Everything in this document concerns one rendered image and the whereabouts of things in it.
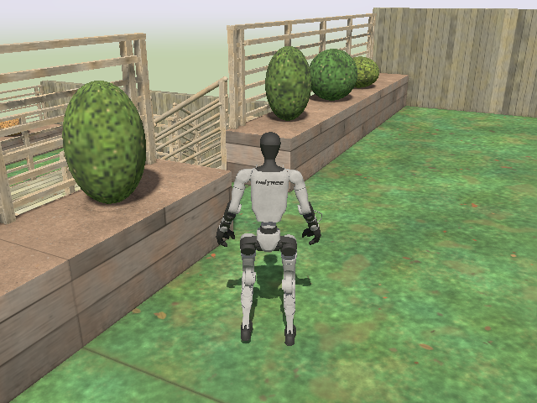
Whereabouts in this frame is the humanoid robot head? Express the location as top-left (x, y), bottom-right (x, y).
top-left (255, 132), bottom-right (284, 172)

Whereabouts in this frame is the robot left upper arm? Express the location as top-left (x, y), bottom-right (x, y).
top-left (228, 169), bottom-right (253, 214)

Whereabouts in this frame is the robot left forearm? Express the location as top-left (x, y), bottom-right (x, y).
top-left (219, 201), bottom-right (236, 232)

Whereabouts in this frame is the right robot hand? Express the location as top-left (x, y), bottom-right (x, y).
top-left (302, 227), bottom-right (321, 245)

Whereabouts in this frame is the robot right forearm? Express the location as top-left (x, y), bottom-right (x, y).
top-left (303, 202), bottom-right (319, 231)

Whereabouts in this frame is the robot right foot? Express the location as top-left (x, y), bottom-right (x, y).
top-left (284, 324), bottom-right (296, 346)

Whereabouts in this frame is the left robot hand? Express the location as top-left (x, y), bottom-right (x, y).
top-left (216, 227), bottom-right (235, 247)

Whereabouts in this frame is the robot right upper arm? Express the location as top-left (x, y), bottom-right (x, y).
top-left (287, 169), bottom-right (311, 215)

